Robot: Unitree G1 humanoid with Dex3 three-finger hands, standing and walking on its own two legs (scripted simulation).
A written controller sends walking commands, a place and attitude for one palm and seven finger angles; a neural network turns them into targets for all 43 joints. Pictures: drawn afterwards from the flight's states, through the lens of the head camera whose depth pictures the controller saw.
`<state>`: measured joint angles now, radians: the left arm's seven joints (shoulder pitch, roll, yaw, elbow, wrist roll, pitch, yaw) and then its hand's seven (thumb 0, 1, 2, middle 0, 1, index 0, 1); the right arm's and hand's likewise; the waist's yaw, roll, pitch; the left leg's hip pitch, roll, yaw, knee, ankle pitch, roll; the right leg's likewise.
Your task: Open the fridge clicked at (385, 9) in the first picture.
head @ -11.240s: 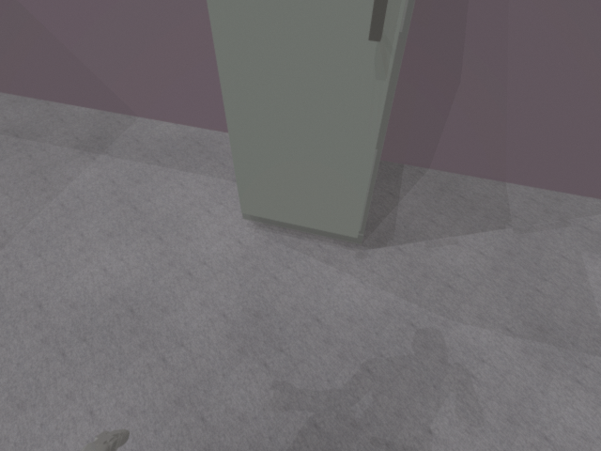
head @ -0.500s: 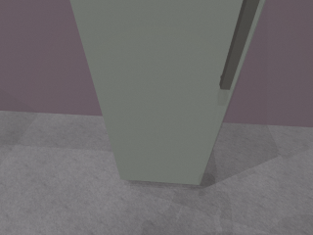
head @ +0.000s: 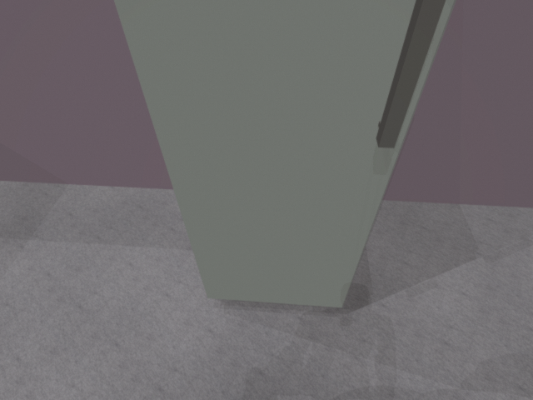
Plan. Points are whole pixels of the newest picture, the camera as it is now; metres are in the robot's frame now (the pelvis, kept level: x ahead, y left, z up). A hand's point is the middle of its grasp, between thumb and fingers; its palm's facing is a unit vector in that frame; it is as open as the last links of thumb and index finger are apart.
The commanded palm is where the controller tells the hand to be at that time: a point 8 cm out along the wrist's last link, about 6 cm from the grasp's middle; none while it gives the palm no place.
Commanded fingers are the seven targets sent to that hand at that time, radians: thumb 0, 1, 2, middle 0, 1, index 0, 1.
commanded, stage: look again from close up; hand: right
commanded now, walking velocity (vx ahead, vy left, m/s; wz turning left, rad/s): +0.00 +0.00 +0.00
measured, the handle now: (406, 59) +0.55 -0.19 +0.26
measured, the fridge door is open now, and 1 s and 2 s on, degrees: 0 0 0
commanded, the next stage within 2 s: shuffle to correct the standing spot in 1.38 s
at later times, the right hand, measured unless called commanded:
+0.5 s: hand out of the picture -0.01 -0.16 -0.18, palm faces +0.03 +0.99 -0.16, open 7.3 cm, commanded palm none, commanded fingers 0.00 -0.90 -0.90 0.20 0.30 0.20 0.30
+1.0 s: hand out of the picture -0.01 -0.14 -0.18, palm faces +0.04 +0.99 -0.15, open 7.3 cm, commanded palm none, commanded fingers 0.00 -0.90 -0.90 0.20 0.30 0.20 0.30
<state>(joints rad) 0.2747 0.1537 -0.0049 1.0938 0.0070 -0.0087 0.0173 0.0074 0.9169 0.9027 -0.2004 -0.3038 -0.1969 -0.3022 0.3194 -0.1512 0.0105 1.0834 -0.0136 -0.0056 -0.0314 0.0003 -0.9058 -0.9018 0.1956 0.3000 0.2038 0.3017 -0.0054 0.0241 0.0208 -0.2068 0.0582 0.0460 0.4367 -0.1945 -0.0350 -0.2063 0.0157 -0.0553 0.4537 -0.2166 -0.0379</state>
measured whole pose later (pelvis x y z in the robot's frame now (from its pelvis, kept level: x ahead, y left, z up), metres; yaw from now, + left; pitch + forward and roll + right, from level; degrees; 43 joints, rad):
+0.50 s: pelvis +0.00 +0.01 +0.00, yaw +0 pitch -2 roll +0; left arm 0.30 0.13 0.00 1.12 0.01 -0.01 0.02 0.01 0.92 0.90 -0.20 -0.30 -0.20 -0.30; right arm 0.33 -0.14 0.00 1.09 -0.01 -0.01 -0.04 0.00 -0.91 -0.90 0.19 0.30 0.20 0.30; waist 0.00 0.02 0.03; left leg -0.21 0.05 0.04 0.44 -0.20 -0.03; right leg -0.20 0.01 -0.06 0.44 -0.22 -0.03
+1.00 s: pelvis +0.01 +0.01 +0.00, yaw +1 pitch -2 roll +0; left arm 0.30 0.12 0.00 1.12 0.01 -0.01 0.03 0.01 0.92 0.90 -0.20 -0.30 -0.20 -0.30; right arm 0.34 -0.13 0.00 1.09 -0.01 -0.01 -0.04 0.00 -0.91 -0.90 0.20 0.30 0.20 0.30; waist -0.01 0.02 0.02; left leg -0.20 0.04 0.04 0.43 -0.20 -0.02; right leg -0.19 0.00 -0.06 0.44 -0.22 -0.02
